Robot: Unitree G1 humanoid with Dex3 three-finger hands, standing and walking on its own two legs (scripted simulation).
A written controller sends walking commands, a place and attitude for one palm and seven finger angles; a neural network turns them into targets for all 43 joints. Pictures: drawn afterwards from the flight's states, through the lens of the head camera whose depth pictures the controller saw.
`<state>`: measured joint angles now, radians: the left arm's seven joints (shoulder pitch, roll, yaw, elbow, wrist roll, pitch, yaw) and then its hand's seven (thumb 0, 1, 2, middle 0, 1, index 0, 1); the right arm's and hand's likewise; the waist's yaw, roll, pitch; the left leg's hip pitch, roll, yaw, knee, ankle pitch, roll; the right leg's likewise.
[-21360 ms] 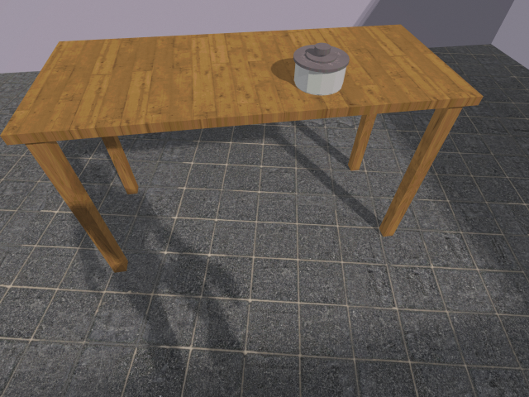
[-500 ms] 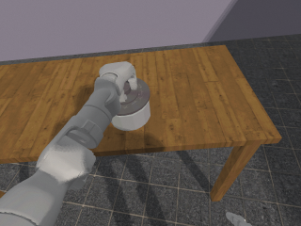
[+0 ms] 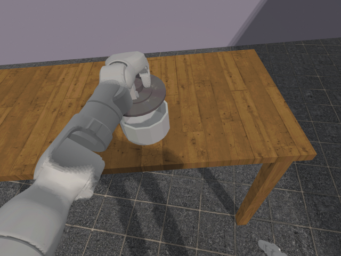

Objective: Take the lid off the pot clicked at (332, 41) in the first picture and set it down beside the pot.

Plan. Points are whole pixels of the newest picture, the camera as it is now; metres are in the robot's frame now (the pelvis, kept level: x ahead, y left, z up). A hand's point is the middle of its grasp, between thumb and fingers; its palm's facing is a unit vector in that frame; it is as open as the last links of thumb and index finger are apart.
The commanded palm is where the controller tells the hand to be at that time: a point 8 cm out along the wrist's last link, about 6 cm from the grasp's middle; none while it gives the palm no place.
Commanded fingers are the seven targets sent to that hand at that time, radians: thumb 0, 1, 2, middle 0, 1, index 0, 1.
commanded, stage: lift the lid straight up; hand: left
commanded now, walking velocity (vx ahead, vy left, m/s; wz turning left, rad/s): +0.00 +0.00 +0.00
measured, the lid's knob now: (134, 85) +0.50 +0.08 +0.15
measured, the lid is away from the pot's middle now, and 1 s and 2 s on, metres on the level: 0.01 0.00 0.12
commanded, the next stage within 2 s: move the lid sideways beside the pot in 0.94 s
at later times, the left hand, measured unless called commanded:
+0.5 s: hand (130, 67) +0.47 +0.07 +0.22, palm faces -0.21 -0.06 -0.98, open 7.1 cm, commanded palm +0.46 +0.08 +0.29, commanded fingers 0.00 0.62 1.04 -0.82 -1.04 -0.93 -1.05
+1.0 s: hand (127, 60) +0.47 +0.07 +0.24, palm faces -0.19 -0.06 -0.98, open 7.0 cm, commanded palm +0.46 +0.08 +0.31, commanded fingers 0.00 0.62 1.04 -0.82 -1.04 -0.93 -1.05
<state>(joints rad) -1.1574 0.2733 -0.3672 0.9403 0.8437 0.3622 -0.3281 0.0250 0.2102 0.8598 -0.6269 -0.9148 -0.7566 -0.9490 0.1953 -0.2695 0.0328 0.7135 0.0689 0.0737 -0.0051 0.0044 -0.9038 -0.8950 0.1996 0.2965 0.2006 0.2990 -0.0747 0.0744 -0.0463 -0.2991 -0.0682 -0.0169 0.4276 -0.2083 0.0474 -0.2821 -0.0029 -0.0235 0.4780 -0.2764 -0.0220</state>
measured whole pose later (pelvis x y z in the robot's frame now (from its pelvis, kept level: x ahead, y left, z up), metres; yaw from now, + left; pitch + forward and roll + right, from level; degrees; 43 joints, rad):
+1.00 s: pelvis -0.01 +0.01 +0.00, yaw +0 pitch +5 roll +1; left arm -1.34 0.27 -0.35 0.98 0.87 0.39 -0.40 0.04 0.21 0.86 -0.63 -0.91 -0.77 -0.95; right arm 0.19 -0.26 0.05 0.70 0.06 0.05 0.00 0.00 -0.90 -0.89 0.20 0.30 0.20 0.30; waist -0.06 0.08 -0.06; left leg -0.30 -0.08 -0.02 0.41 -0.18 0.05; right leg -0.29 -0.01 -0.02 0.46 -0.26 -0.01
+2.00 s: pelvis +0.00 +0.02 +0.00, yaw +0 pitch +5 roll +0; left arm -1.22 0.50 -0.25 0.86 0.92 0.28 -0.50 0.04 0.21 0.86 -0.63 -0.91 -0.77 -0.96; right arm 0.22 -0.28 0.04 0.68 0.06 0.08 -0.01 0.00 -0.90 -0.89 0.20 0.30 0.20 0.30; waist -0.07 0.07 -0.03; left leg -0.29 -0.08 -0.02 0.40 -0.19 0.07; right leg -0.26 -0.02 -0.02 0.42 -0.24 0.00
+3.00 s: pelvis -0.01 +0.03 +0.00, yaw +1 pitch +5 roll -1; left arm -1.16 0.76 -0.15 0.86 0.94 0.12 -0.57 0.05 0.21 0.86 -0.62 -0.91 -0.77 -0.96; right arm 0.24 -0.30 0.03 0.65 0.09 0.15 -0.02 0.00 -0.90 -0.89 0.20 0.30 0.20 0.30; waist -0.07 0.04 0.00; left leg -0.33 -0.07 -0.04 0.44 -0.19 0.08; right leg -0.26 -0.01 -0.04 0.39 -0.21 0.01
